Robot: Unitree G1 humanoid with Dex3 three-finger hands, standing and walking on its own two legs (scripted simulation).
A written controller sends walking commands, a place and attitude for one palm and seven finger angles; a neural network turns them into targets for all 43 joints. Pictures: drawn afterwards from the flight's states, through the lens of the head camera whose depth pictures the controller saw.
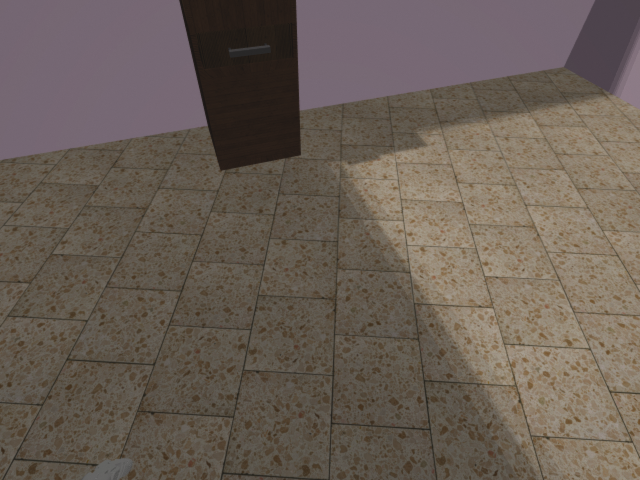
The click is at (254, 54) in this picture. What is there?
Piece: drawer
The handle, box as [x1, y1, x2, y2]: [228, 43, 270, 57]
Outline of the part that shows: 270,47 266,43 264,43 263,46 239,49 228,48 230,57 270,52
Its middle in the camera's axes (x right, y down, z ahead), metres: -0.30 -0.79 +1.61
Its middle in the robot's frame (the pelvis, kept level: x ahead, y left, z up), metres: +1.70 +0.39 -0.17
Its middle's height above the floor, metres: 0.60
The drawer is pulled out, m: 0.00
